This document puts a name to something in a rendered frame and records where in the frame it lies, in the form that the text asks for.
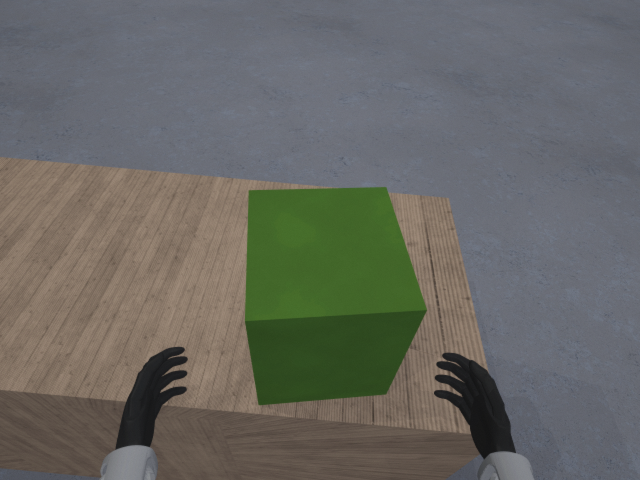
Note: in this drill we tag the right robot hand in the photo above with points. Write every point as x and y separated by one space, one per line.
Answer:
480 404

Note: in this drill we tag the left robot forearm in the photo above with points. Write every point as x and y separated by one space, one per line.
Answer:
134 462

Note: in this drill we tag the pedestal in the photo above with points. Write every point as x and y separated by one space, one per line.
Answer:
102 268

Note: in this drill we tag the carton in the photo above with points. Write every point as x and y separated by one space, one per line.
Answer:
332 300

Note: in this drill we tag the right robot forearm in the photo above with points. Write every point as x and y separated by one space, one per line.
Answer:
504 465

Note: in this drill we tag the left robot hand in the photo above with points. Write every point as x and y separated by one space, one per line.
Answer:
145 400

